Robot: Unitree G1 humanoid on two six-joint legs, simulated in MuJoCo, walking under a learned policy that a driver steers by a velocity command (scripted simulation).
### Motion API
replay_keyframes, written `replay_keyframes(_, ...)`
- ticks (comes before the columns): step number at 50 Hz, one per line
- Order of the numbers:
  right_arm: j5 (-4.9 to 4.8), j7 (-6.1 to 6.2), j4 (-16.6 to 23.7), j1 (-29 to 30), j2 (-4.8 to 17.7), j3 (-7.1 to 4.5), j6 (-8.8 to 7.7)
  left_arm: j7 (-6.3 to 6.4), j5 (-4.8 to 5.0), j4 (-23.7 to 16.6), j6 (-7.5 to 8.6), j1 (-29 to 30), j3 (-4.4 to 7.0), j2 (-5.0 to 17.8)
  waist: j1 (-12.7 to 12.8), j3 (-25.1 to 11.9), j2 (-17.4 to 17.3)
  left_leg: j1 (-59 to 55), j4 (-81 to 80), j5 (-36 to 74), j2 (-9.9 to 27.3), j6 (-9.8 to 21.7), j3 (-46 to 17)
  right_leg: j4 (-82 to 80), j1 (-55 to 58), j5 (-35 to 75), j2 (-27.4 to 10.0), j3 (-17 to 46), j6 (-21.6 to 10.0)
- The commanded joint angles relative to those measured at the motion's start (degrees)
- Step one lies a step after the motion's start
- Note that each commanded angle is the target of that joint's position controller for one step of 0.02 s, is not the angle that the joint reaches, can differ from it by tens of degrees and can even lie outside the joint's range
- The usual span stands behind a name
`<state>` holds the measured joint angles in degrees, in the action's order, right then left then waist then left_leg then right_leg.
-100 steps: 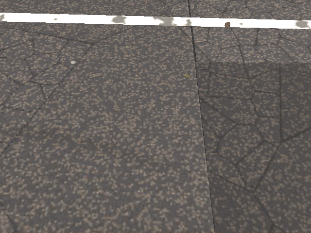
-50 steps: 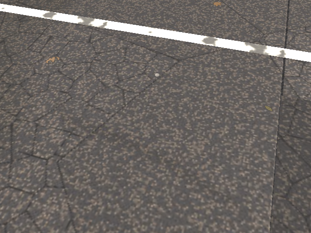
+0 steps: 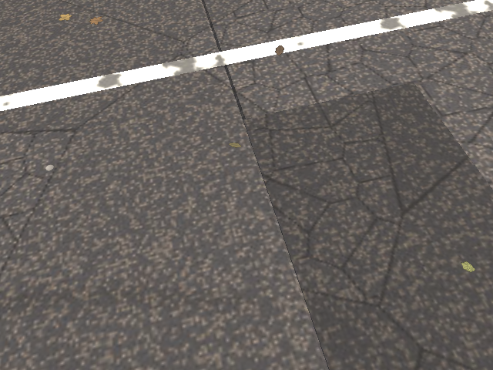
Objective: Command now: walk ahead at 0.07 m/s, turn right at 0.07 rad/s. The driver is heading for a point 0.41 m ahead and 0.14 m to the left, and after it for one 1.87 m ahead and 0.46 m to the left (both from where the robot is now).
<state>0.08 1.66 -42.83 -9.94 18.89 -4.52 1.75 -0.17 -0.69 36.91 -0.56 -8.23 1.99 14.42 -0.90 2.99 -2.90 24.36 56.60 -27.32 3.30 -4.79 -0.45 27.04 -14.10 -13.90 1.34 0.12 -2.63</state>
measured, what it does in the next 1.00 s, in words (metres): walks ahead, turning left: left foot, then right foot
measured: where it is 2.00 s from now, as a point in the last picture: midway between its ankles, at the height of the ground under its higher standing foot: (157, 306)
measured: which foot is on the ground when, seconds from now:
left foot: up 0.00-0.40, down 0.42-0.94, up 0.96-1.00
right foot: down 0.00-0.40, up 0.42-0.92, down 0.94-1.00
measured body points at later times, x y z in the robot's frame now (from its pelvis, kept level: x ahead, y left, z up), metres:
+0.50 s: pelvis +0.07 +0.07 -0.01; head +0.11 +0.10 +0.44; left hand +0.11 +0.38 -0.13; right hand +0.30 -0.17 -0.09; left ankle +0.10 +0.16 -0.74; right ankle +0.03 -0.09 -0.67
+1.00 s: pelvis +0.23 +0.09 -0.01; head +0.24 +0.09 +0.44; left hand +0.26 +0.41 -0.08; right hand +0.44 -0.12 -0.12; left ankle +0.10 +0.16 -0.71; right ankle +0.30 +0.00 -0.74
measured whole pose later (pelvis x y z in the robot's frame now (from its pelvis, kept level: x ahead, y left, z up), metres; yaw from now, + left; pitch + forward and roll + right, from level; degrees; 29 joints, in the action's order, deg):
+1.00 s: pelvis +0.23 +0.09 -0.01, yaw +28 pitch +2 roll -1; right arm -1.2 0.7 -39.9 -18.2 17.5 -2.7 -1.4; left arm -1.0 0.1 40.9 6.7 -9.0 3.5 16.7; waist -1.5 -1.5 -2.3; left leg 14.9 44.6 -26.7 -5.3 2.6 -11.1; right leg 27.7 -17.3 -12.6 2.7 1.6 -1.2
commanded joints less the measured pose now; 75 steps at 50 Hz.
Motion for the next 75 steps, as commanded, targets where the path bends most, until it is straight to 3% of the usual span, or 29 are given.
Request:
replay_keyframes(1,-0.57,-0.39,1.41,-3.00,3.29,-0.64,-0.54,0.73,0.23,-1.37,1.29,-0.25,1.73,6.50,0.63,-8.60,10.99,1.39,-1.23,6.18,0.92,-0.97,-0.68,-10.55,8.98,13.41,-12.51,9.50,-9.65)
replay_keyframes(3,-1.45,-0.74,2.64,1.65,4.14,-0.45,-0.95,1.05,0.47,0.06,1.27,-3.12,2.89,9.95,4.07,-4.39,12.13,5.75,-3.97,6.94,0.58,0.13,0.33,-15.65,10.20,-7.60,-14.15,13.61,-10.02)
replay_keyframes(6,-1.78,-0.75,3.78,4.19,4.42,-0.33,-2.13,1.48,0.42,1.82,2.35,-5.07,3.46,10.80,5.11,-0.52,10.32,10.78,-8.18,6.94,1.37,2.43,-1.97,-19.31,13.32,-13.76,-17.77,16.84,-10.31)
replay_keyframes(11,-1.44,-1.62,3.74,3.67,2.84,0.08,-3.51,1.16,0.76,3.52,4.23,-4.65,4.15,10.84,4.48,0.81,7.86,11.26,-12.37,9.05,2.56,4.31,-1.98,-20.88,14.39,-7.69,-18.69,11.25,-10.12)
replay_keyframes(16,-1.29,-3.04,5.97,3.65,2.79,0.30,-2.57,0.69,1.23,3.90,2.88,-2.73,5.01,12.80,3.45,-1.09,8.64,2.01,-17.17,11.08,1.23,4.04,2.59,-14.46,9.65,12.14,-17.44,1.98,-9.04)
replay_keyframes(19,-1.10,-3.49,5.91,-1.46,4.36,-0.83,-1.64,1.01,2.69,3.81,1.88,-0.76,5.10,12.90,-0.51,-4.44,7.33,-8.19,-25.18,16.83,-2.46,6.61,5.13,-2.52,6.48,18.68,-15.48,-2.63,-4.60)
replay_keyframes(20,-1.01,-2.92,4.90,-6.24,7.03,-2.25,-1.41,1.00,2.22,4.29,2.03,-2.41,4.47,10.78,-2.31,-7.40,4.05,-16.39,-28.45,20.56,-3.83,8.46,3.89,7.59,3.10,18.81,-12.25,-6.10,-1.71)
replay_keyframes(21,-1.12,-1.66,5.33,-10.97,13.89,-4.14,-1.20,0.94,-0.22,2.93,2.17,-3.46,3.25,7.44,-3.14,-9.95,-9.58,-26.35,-33.15,35.70,7.94,13.53,-13.45,26.68,-9.22,-0.74,-6.49,-10.24,3.97)
replay_keyframes(22,0.30,-1.99,7.63,-10.43,17.21,-3.87,-1.99,1.16,-1.36,0.17,2.50,-3.30,2.35,5.52,-1.66,-13.61,-15.40,-30.31,-37.99,35.99,19.20,25.69,-37.83,39.51,-23.12,-27.35,2.48,-2.44,6.40)
replay_keyframes(23,0.13,-2.72,8.09,-8.98,12.44,-2.66,-2.95,0.91,0.45,1.18,2.41,-2.75,3.36,9.80,-3.00,-13.56,-6.72,-28.05,-39.19,31.93,18.93,26.39,-33.91,45.63,-24.74,-25.53,-0.81,3.97,6.00)
replay_keyframes(24,-0.36,-2.83,8.46,-5.89,10.36,-2.00,-3.55,0.77,1.44,1.14,2.25,-2.45,3.71,11.09,-1.37,-9.55,-5.22,-24.27,-38.71,30.44,15.88,23.75,-27.37,45.08,-25.78,-20.67,-2.47,3.88,5.06)
replay_keyframes(26,-0.99,-2.30,9.30,-0.88,8.67,-1.53,-3.15,1.82,0.15,1.81,1.75,-1.67,4.27,11.88,0.65,-6.36,-1.48,-18.28,-38.69,29.25,10.37,18.69,-20.27,38.59,-23.84,-11.90,-5.01,4.20,5.11)
replay_keyframes(29,0.17,-1.26,10.41,0.57,8.89,-1.34,-2.85,2.12,-0.11,2.44,1.28,-3.66,3.95,10.09,2.31,-8.53,-2.94,-14.72,-38.41,40.62,7.54,18.86,-16.33,36.80,-18.35,-5.37,-2.94,3.81,6.80)
replay_keyframes(34,-1.17,-0.35,9.36,-2.85,8.50,-1.31,-3.06,1.51,0.75,0.23,2.37,2.88,3.32,8.81,-0.65,-5.59,-4.53,-16.92,-43.84,5.16,6.19,18.70,-22.70,20.30,-22.58,1.56,-2.57,5.63,7.38)
replay_keyframes(42,-1.12,-0.72,7.73,-5.93,8.86,-1.39,-3.34,-0.65,1.61,-0.91,6.66,7.26,2.92,8.37,-2.82,-3.97,-4.94,-15.55,-40.86,6.14,5.27,18.25,-26.34,3.78,-12.88,2.94,-0.49,4.83,5.55)
replay_keyframes(46,-0.88,-1.18,6.95,-5.95,5.20,0.01,-3.40,-0.73,1.13,0.78,7.97,0.59,3.44,8.89,1.54,-4.94,-4.41,-10.42,-34.72,9.02,2.18,15.02,-25.51,-3.90,3.38,6.00,-1.44,2.89,1.96)
replay_keyframes(47,-0.54,-1.20,7.35,-5.27,2.53,0.95,-3.70,-0.28,0.57,1.55,8.11,-4.93,3.91,10.62,4.10,-7.69,-1.81,-5.70,-27.14,8.15,-0.10,12.71,-22.21,-4.25,11.96,3.58,-6.87,8.11,-0.64)
replay_keyframes(48,-0.90,-1.15,8.77,-7.47,-0.64,1.93,-4.40,0.02,-0.19,2.73,7.78,-9.39,5.09,15.86,3.33,-10.02,10.59,6.69,-13.37,2.17,-7.80,8.92,-12.46,-7.99,22.86,-5.58,-15.57,23.56,-7.09)
replay_keyframes(49,-1.63,-0.68,9.90,-5.47,3.33,1.23,-4.99,-0.60,0.47,4.57,7.37,-14.49,5.80,16.27,5.92,-8.13,16.65,17.88,0.11,-6.78,-8.27,6.81,-9.47,-13.14,24.89,-16.97,-22.70,39.54,-12.83)
replay_keyframes(50,-2.07,-0.70,9.22,-4.69,6.79,0.17,-5.35,-0.83,1.40,4.66,7.37,-13.76,4.72,12.75,5.58,-2.82,12.21,22.81,5.88,-4.62,-5.77,6.85,-10.69,-13.62,22.35,-20.43,-22.57,38.13,-12.83)
replay_keyframes(54,-0.63,-2.10,9.22,-0.93,4.25,0.50,-6.18,-0.27,0.64,3.80,6.65,-9.74,2.72,8.27,3.43,0.39,9.27,21.66,4.56,9.27,0.01,6.01,-5.84,-16.10,15.25,-3.51,-15.10,21.99,-9.13)
replay_keyframes(60,-0.39,-3.18,11.50,7.23,-0.94,2.66,-6.95,0.28,1.64,5.69,5.86,-11.87,2.98,11.13,5.43,0.45,8.57,13.36,-15.12,21.79,-0.05,3.30,0.25,-18.17,9.28,14.56,-11.23,9.36,-8.54)
replay_keyframes(66,-1.34,-4.37,12.82,11.63,1.63,1.73,-7.44,0.34,2.50,8.43,4.73,-16.18,3.09,12.51,4.72,1.25,8.89,5.11,-26.17,25.58,-2.08,6.37,-0.12,-15.83,12.77,20.98,-15.12,9.20,-6.46)
replay_keyframes(69,-0.91,-3.34,9.29,-3.15,6.56,-1.05,-7.31,0.60,2.03,8.21,4.10,-15.17,2.94,12.98,-4.61,-8.43,7.91,-18.49,-29.06,24.62,-3.77,10.28,1.22,2.82,9.14,38.75,-11.27,6.04,-3.32)
replay_keyframes(70,0.03,-2.44,7.83,-13.67,10.66,-2.21,-6.87,0.59,0.40,6.28,4.28,-15.00,1.55,9.45,-8.59,-17.64,1.88,-36.27,-26.48,23.83,7.51,13.62,-10.06,20.32,-2.66,22.06,-7.84,4.62,-1.31)
replay_keyframes(71,0.80,-2.75,6.90,-15.38,13.70,-2.54,-6.48,0.59,1.49,5.56,4.95,-23.55,-0.37,2.44,-3.96,-26.66,-14.81,-49.67,-33.47,8.72,21.19,21.10,-36.35,39.31,-20.21,-17.97,0.95,4.07,1.70)
replay_keyframes(72,0.31,-2.78,7.01,-14.57,7.76,-1.21,-6.42,0.50,3.03,6.53,5.35,-19.94,1.22,9.23,-6.11,-22.24,-9.13,-44.67,-38.23,1.72,19.54,19.63,-39.11,45.56,-25.26,-18.22,-1.37,9.15,1.68)
replay_keyframes(73,-0.13,-2.58,6.56,-11.15,5.64,-0.49,-6.44,0.35,3.99,4.91,5.40,-14.52,2.15,11.45,-5.49,-13.17,-6.25,-37.55,-39.12,4.13,17.85,17.61,-29.51,46.34,-28.50,-13.08,-3.71,7.64,1.49)
replay_keyframes(75,0.44,-2.78,6.06,-5.25,3.34,0.07,-6.86,0.56,2.57,4.36,5.16,-10.91,2.18,9.95,-2.11,-6.13,-2.18,-24.97,-42.26,15.88,13.50,16.47,-18.37,42.28,-25.28,-5.47,-7.39,6.27,1.98)
Velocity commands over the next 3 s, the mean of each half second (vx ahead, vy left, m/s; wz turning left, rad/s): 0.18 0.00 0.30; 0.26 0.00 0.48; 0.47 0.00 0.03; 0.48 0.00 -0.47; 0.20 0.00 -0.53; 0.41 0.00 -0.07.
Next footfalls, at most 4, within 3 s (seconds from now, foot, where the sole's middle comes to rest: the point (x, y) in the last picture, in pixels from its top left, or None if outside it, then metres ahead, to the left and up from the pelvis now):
0.42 left None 0.14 0.17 -0.78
0.94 right None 0.34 0.01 -0.78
1.38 left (130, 365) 0.49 0.39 -0.78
1.92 right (184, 246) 0.85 0.27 -0.78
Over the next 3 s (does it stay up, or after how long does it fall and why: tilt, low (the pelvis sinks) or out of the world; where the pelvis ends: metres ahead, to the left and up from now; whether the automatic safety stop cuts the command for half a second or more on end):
stays up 1.05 0.30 0.01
